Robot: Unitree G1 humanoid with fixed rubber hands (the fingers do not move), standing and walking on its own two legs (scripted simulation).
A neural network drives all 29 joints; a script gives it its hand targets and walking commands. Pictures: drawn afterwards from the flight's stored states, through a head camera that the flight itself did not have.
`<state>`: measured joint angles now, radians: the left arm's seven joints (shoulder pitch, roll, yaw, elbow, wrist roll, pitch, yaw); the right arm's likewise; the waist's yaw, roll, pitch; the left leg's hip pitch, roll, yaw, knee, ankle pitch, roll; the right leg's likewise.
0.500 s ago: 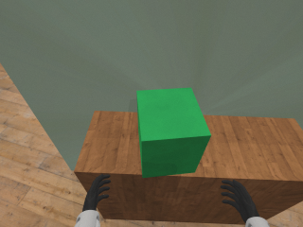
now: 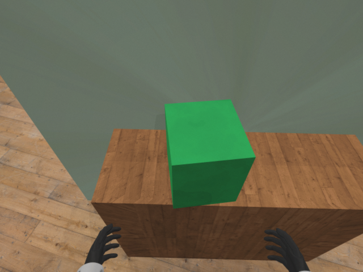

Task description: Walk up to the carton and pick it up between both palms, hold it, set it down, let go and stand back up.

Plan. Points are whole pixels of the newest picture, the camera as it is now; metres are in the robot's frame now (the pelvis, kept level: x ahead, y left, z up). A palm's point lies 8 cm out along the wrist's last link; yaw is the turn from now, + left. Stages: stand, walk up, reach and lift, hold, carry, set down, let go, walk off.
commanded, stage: set down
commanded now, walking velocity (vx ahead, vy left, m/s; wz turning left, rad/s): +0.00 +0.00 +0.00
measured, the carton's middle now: (201, 154) +0.43 -0.03 -0.03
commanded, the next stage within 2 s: let go in 0.14 s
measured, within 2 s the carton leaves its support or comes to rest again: neither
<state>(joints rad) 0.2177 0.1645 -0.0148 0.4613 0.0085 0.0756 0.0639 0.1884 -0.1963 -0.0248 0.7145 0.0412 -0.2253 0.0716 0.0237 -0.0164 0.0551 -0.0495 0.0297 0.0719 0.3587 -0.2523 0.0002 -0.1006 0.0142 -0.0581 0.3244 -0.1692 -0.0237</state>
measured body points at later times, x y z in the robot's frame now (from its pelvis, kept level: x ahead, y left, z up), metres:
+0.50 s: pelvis -0.01 -0.01 +0.00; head -0.01 +0.00 +0.45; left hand +0.16 +0.23 -0.08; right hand +0.16 -0.23 -0.09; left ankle -0.03 +0.11 -0.75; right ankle +0.01 -0.11 -0.75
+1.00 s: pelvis -0.02 +0.00 -0.01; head -0.03 +0.00 +0.44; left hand +0.08 +0.26 -0.12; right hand +0.09 -0.26 -0.11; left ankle -0.03 +0.11 -0.75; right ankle +0.01 -0.11 -0.75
